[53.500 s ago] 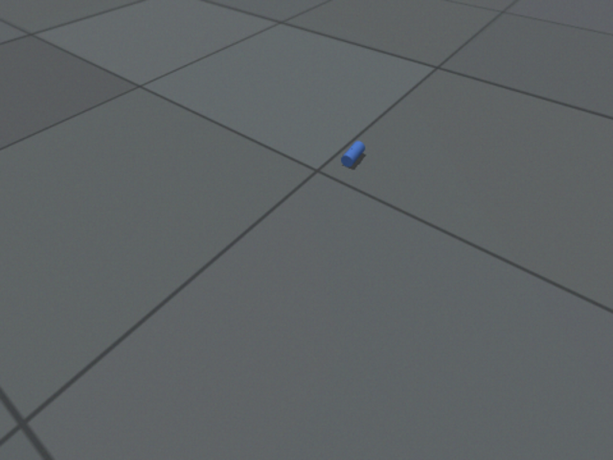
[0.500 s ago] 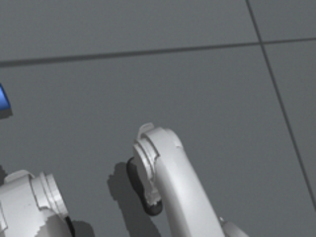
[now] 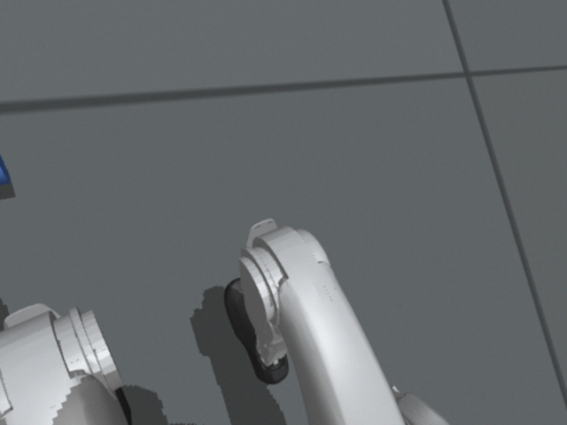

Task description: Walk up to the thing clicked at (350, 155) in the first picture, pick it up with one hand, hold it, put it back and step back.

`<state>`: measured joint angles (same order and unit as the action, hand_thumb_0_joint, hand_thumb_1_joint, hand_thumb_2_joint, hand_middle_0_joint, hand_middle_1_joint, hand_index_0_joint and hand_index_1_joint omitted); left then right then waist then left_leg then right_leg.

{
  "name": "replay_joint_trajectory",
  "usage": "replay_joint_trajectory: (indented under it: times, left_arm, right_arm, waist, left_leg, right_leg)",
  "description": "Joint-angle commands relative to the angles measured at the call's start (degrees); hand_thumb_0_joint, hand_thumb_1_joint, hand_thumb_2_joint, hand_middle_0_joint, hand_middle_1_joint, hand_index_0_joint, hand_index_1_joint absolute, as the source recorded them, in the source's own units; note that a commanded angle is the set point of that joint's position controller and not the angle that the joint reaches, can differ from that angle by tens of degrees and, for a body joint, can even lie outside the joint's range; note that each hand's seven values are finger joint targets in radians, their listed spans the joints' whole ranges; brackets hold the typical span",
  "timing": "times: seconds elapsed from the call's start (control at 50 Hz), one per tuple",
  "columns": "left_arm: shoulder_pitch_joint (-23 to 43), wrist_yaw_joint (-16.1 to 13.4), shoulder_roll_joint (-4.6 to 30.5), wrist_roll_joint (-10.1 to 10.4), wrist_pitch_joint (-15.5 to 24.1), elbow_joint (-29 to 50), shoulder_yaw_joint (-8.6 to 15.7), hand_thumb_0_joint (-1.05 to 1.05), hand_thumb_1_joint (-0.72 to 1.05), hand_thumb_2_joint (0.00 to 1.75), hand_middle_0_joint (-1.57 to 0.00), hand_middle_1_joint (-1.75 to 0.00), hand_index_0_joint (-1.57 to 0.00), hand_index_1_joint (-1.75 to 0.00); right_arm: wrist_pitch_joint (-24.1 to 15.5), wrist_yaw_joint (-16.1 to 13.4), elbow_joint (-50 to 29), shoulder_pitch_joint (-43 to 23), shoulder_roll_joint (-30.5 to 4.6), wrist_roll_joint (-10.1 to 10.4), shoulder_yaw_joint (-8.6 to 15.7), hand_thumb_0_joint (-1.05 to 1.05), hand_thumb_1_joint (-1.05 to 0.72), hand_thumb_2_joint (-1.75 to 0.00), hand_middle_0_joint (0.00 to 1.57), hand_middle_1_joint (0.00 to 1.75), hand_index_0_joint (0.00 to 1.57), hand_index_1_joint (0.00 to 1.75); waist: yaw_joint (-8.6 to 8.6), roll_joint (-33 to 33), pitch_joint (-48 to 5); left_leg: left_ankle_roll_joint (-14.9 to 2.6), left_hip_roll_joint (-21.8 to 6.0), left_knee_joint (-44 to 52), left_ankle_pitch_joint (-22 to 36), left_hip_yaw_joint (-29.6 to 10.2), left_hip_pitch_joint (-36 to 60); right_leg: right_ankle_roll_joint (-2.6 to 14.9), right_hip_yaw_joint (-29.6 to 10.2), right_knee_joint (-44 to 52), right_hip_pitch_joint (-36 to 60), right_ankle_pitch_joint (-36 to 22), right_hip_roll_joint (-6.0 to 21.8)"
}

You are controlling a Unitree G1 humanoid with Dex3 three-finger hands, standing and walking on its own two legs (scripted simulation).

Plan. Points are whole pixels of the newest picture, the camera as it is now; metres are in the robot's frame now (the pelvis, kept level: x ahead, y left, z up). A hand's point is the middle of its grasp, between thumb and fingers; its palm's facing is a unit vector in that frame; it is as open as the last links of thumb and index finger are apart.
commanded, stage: open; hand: left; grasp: from above
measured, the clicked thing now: out of the picture +0.49 +0.29 -0.27
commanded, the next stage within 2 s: withdraw in 0.36 s
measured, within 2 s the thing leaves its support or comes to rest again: neither
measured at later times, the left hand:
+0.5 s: hand out of the picture +0.47 +0.28 -0.24, palm faces -0.44 -0.12 -0.89, open 12.4 cm
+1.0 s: hand out of the picture +0.48 +0.32 -0.07, palm faces -0.40 -0.11 -0.91, open 13.0 cm
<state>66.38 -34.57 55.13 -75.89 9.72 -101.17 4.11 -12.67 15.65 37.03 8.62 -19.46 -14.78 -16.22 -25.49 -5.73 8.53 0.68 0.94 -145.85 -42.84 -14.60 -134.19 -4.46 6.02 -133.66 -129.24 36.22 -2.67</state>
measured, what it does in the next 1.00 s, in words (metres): stands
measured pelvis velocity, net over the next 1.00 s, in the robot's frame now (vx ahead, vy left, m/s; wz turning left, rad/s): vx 0.00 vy -0.01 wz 0.11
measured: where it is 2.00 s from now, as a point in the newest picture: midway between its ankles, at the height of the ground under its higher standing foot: (197, 394)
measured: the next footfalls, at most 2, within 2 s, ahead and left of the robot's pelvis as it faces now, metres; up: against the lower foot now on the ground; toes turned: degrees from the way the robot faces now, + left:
none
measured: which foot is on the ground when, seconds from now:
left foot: down 0.00-1.00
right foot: down 0.00-1.00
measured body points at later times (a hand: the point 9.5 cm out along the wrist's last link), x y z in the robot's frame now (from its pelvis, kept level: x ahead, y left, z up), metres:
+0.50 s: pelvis +0.00 +0.00 +0.00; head +0.27 +0.13 +0.33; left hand +0.49 +0.29 -0.19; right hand +0.02 -0.25 -0.04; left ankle +0.05 +0.12 -0.27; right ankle +0.13 -0.14 -0.27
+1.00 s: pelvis +0.00 -0.01 +0.05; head +0.22 +0.07 +0.43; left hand +0.50 +0.32 -0.02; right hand +0.08 -0.27 -0.06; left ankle +0.05 +0.12 -0.27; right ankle +0.13 -0.14 -0.27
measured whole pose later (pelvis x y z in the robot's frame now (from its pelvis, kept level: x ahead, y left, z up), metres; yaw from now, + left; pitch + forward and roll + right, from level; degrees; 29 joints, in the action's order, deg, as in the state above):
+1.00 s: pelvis +0.00 -0.01 +0.05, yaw +6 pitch +35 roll -9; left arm 62.1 -11.8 39.8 -63.1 -1.1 -77.6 -3.3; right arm -1.9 13.3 38.0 10.3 -18.3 -6.8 -5.1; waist -15.3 3.7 -4.6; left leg 0.3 0.7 -134.8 -40.7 -8.1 -129.0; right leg -3.4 1.4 -127.5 -126.0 36.6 -0.4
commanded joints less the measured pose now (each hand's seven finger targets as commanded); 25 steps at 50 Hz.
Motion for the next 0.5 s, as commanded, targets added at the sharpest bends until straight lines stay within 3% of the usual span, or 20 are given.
replay_joint_trajectory:
  times: [0.0, 0.1, 0.14, 0.18, 0.22, 0.26, 0.32, 0.44, 0.48]
  left_arm:
    - [15.31, -1.17, 9.69, 1.12, 0.29, 7.02, -0.19, 0.0, -0.17, 0.71, -0.39, -0.68, -0.38, -0.69]
    - [14.7, -0.82, 10.8, 1.53, 0.95, 7.74, 0.63, 0.0, -0.23, 0.75, -0.35, -0.72, -0.34, -0.73]
    - [14.75, -0.38, 9.54, 1.61, 1.2, 6.35, -0.71, 0.0, -0.23, 0.75, -0.33, -0.75, -0.33, -0.75]
    - [15.07, -0.83, 10.98, 1.22, 1.39, 8.51, -0.04, 0.0, -0.26, 0.78, -0.32, -0.75, -0.31, -0.76]
    - [15.28, -0.91, 10.37, 1.62, 1.58, 7.14, -0.57, 0.0, -0.26, 0.79, -0.31, -0.77, -0.3, -0.78]
    - [15.71, -1.25, 10.92, 0.86, 1.83, 8.57, 0.13, 0.0, -0.27, 0.8, -0.3, -0.77, -0.29, -0.78]
    - [15.88, -1.57, 9.91, 0.3, 1.84, 7.38, -0.81, 0.0, -0.24, 0.82, -0.31, -0.79, -0.3, -0.8]
    - [16.11, -1.92, 10.18, 0.45, 1.18, 6.31, -1.06, 0.0, -0.29, 0.82, -0.26, -0.82, -0.26, -0.82]
    - [16.98, -1.78, 10.78, 0.17, 0.9, 8.88, -0.35, 0.0, -0.32, 0.83, -0.26, -0.82, -0.26, -0.82]
  right_arm:
    - [0.41, -0.31, 0.58, 11.97, -19.28, 0.59, 5.27, 0.0, -0.9, -0.9, 0.2, 0.3, 0.2, 0.3]
    - [0.82, -0.84, 0.57, 12.76, -19.26, 0.9, 5.21, 0.0, -0.9, -0.9, 0.2, 0.3, 0.2, 0.3]
    - [0.83, -0.96, 0.35, 12.49, -18.7, 0.72, 4.73, 0.0, -0.9, -0.9, 0.2, 0.3, 0.2, 0.3]
    - [1.12, -1.35, 0.54, 12.98, -19.27, 0.93, 5.47, 0.0, -0.9, -0.9, 0.2, 0.3, 0.2, 0.3]
    - [1.05, -1.49, 0.27, 12.13, -18.91, 0.93, 4.9, 0.0, -0.9, -0.9, 0.2, 0.3, 0.2, 0.3]
    - [1.16, -1.65, 0.2, 12.46, -19.32, 0.84, 5.0, 0.0, -0.9, -0.9, 0.2, 0.3, 0.2, 0.3]
    - [1.19, -1.67, 0.07, 11.68, -19.05, 0.76, 5.0, 0.0, -0.9, -0.9, 0.2, 0.3, 0.2, 0.3]
    - [0.8, -1.57, 0.09, 11.53, -19.18, 0.72, 4.81, 0.0, -0.9, -0.9, 0.2, 0.3, 0.2, 0.3]
    - [0.52, -1.34, -0.29, 12.04, -19.36, 0.74, 4.94, 0.0, -0.91, -0.9, 0.2, 0.3, 0.2, 0.3]
  waist:
    - [-3.38, 30.28, -36.45]
    - [-2.92, 29.12, -37.36]
    - [-3.96, 27.82, -35.49]
    - [-2.97, 29.9, -37.81]
    - [-3.42, 28.96, -35.59]
    - [-3.26, 31.04, -36.73]
    - [-3.51, 31.65, -35.22]
    - [-3.95, 29.45, -33.49]
    - [-3.52, 31.51, -35.67]
  left_leg:
    - [-0.69, -1.73, 16.73, 15.83, 6.13, 27.94]
    - [-0.88, -1.64, 16.27, 16.41, 6.56, 27.42]
    - [-1.15, -1.6, 15.7, 14.38, 7.01, 25.58]
    - [-0.89, -1.69, 16.58, 15.84, 6.89, 27.45]
    - [-0.92, -1.77, 16.88, 13.58, 6.67, 26.65]
    - [-0.46, -1.89, 17.06, 15.28, 5.97, 28.87]
    - [-0.15, -2.04, 17.81, 14.06, 5.6, 29.46]
    - [-0.62, -1.9, 17.66, 12.3, 6.02, 27.1]
    - [-0.33, -2.03, 17.43, 14.96, 5.78, 29.74]
  right_leg:
    - [5.46, 9.27, 9.64, 22.13, -15.79, -1.43]
    - [5.44, 8.97, 10.3, 24.03, -16.15, -1.55]
    - [5.23, 8.88, 10.65, 23.98, -14.88, -1.65]
    - [5.45, 8.77, 10.49, 24.94, -15.88, -1.77]
    - [5.53, 9.07, 10.78, 23.42, -13.96, -1.74]
    - [5.75, 9.47, 10.11, 21.93, -14.8, -1.52]
    - [5.74, 9.67, 9.46, 20.44, -14.02, -1.34]
    - [5.41, 9.24, 10.46, 20.89, -13.24, -1.49]
    - [5.44, 9.36, 9.8, 20.72, -14.96, -1.26]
